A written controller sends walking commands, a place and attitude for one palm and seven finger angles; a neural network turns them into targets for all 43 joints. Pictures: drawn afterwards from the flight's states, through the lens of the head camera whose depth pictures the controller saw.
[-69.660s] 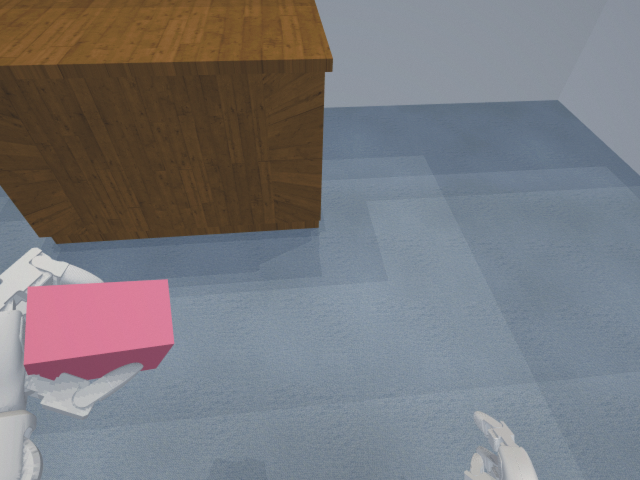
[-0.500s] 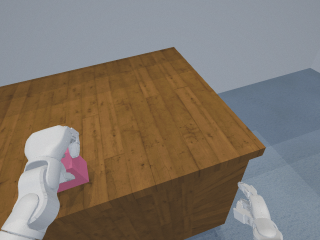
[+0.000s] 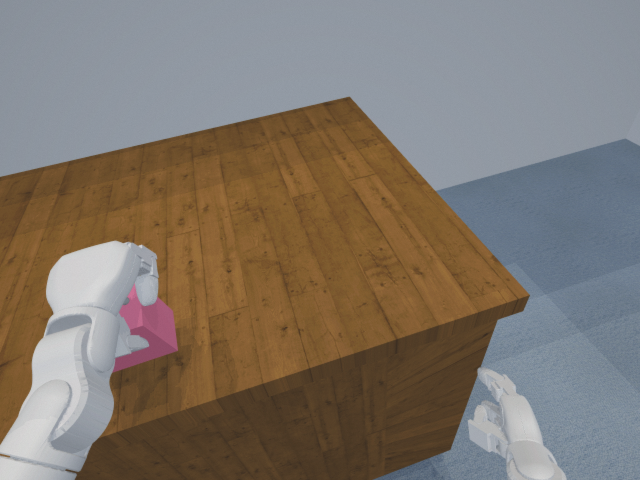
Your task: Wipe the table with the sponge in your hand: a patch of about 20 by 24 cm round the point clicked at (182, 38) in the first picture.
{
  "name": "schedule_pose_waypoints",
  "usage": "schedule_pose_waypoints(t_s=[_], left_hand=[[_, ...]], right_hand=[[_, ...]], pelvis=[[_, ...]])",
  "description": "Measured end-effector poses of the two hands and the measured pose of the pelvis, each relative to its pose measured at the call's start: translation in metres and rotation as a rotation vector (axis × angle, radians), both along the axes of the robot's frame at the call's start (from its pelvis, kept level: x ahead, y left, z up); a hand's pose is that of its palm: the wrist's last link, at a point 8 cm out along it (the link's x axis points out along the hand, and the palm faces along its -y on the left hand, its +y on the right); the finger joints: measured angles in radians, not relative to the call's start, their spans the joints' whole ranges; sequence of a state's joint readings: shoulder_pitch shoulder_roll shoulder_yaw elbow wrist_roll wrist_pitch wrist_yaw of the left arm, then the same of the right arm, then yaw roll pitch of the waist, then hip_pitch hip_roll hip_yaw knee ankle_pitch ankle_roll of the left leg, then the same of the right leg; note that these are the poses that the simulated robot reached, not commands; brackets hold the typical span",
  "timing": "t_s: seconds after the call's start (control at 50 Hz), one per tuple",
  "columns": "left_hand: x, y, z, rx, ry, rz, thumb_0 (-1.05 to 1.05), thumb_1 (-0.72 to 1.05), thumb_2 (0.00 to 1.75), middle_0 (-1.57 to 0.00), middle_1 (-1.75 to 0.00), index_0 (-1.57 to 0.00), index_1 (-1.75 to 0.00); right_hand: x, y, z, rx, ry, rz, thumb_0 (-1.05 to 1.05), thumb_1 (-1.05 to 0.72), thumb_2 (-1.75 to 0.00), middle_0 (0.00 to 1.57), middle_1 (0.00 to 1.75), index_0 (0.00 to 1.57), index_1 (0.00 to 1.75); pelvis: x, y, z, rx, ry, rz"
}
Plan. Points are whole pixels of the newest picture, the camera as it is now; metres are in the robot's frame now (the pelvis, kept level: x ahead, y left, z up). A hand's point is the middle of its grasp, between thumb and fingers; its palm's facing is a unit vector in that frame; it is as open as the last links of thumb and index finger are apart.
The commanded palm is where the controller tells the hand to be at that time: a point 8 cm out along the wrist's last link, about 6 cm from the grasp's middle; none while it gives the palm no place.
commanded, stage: move the sponge above the wiping area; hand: left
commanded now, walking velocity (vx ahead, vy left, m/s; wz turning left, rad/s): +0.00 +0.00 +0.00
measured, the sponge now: (127, 333) +0.25 +0.32 +0.06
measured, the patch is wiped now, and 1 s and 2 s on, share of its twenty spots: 0.90 0.90 0.90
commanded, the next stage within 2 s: none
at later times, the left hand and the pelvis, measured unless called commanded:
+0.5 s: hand (111, 298) +0.24 +0.29 +0.14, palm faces +0.14 -0.06 -0.99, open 7.6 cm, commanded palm +0.20 +0.29 +0.21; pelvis +0.00 +0.01 +0.00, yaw +0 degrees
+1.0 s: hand (109, 285) +0.25 +0.30 +0.16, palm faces +0.18 -0.05 -0.98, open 7.6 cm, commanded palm +0.21 +0.28 +0.21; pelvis +0.00 +0.01 +0.00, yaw +0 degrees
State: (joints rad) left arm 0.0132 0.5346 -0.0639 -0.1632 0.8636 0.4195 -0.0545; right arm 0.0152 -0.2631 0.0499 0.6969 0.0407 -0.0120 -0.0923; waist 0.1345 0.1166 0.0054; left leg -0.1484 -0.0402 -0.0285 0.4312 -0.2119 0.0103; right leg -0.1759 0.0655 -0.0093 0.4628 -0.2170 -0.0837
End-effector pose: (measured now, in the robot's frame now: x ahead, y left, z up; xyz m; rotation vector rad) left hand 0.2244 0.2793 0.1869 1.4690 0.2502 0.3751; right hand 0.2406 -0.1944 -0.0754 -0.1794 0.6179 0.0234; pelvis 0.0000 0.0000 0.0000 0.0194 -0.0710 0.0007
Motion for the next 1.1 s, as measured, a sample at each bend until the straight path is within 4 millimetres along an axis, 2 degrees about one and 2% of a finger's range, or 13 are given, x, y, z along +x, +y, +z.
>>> schedule_pose_waypoints(t_s=[0.16,0.36,0.48,0.62,0.78,0.84,1.0,1.1], left_hand=[[0.001,0.016,0.014,-0.008,-0.038,0.087,-0.01,-0.46,0.95,-0.73,-1.45,-1.20,-1.59],[-0.008,0.010,-0.010,-0.039,0.063,0.024,-0.01,-0.46,0.95,-0.73,-1.45,-1.20,-1.59],[-0.008,0.009,0.005,0.000,-0.028,-0.015,-0.01,-0.46,0.95,-0.73,-1.45,-1.21,-1.59],[-0.006,0.018,0.021,-0.025,-0.086,0.061,-0.01,-0.46,0.95,-0.73,-1.45,-1.20,-1.59],[-0.013,0.000,-0.004,-0.084,0.006,0.016,-0.01,-0.46,0.95,-0.73,-1.46,-1.20,-1.59],[-0.011,-0.003,-0.007,-0.055,0.013,-0.005,-0.01,-0.46,0.95,-0.73,-1.45,-1.20,-1.59],[-0.001,0.009,0.021,0.000,-0.085,0.051,-0.01,-0.46,0.95,-0.73,-1.45,-1.21,-1.59],[0.000,0.011,0.019,-0.051,-0.059,0.083,-0.01,-0.45,0.95,-0.73,-1.46,-1.20,-1.59]], right_hand=[[0.004,0.004,0.003,0.021,-0.007,0.000,0.01,-0.90,-0.90,0.20,0.30,0.20,0.29],[0.003,0.003,0.006,-0.006,-0.015,-0.001,0.01,-0.90,-0.90,0.20,0.30,0.20,0.29],[0.001,0.010,0.004,-0.012,-0.004,0.012,0.01,-0.90,-0.90,0.20,0.30,0.20,0.29],[0.003,0.020,0.004,0.035,-0.002,0.016,0.01,-0.90,-0.90,0.20,0.30,0.20,0.29],[0.008,0.024,0.010,0.033,-0.024,0.027,0.01,-0.90,-0.90,0.20,0.30,0.20,0.29],[0.008,0.024,0.011,0.015,-0.021,0.036,0.01,-0.90,-0.90,0.20,0.30,0.20,0.29],[0.008,0.023,0.010,0.029,-0.012,0.036,0.01,-0.90,-0.90,0.20,0.30,0.20,0.29],[0.008,0.017,0.010,0.047,-0.016,0.019,0.01,-0.90,-0.90,0.20,0.30,0.20,0.29]], pelvis=[[-0.001,0.001,0.000,0.000,0.003,0.000],[-0.001,0.006,0.000,-0.003,0.000,0.003],[-0.001,0.008,0.001,-0.006,-0.009,0.003],[-0.001,0.011,0.002,-0.005,0.000,-0.001],[-0.002,0.014,0.001,-0.004,0.000,0.000],[-0.003,0.013,0.001,-0.004,-0.005,0.003],[-0.003,0.009,0.002,-0.004,-0.007,0.000],[-0.002,0.008,0.002,-0.003,0.005,-0.001]])
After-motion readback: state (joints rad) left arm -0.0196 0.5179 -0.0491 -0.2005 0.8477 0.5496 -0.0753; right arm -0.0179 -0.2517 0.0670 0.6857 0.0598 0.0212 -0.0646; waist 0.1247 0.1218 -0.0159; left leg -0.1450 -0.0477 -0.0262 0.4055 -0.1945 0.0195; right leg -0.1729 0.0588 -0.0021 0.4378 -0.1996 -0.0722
